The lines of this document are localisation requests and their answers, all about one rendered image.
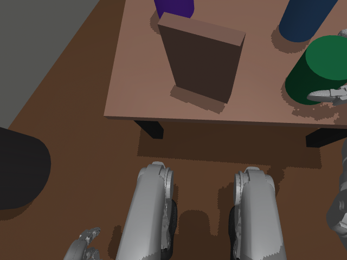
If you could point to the left robot foot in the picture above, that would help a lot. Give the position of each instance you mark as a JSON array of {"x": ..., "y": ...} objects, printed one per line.
[{"x": 167, "y": 252}]

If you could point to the right robot foot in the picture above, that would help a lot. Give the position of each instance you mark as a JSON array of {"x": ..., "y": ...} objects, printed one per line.
[{"x": 232, "y": 234}]

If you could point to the right robot arm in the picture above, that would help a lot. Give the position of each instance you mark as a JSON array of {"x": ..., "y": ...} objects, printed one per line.
[{"x": 336, "y": 216}]

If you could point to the left robot hand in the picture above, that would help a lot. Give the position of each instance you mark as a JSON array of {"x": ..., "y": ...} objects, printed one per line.
[{"x": 78, "y": 249}]

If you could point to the coffee table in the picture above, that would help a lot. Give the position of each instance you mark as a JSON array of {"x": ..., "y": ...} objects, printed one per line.
[{"x": 142, "y": 86}]

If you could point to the right robot hand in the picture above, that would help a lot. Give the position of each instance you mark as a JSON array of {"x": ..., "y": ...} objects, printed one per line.
[{"x": 337, "y": 97}]

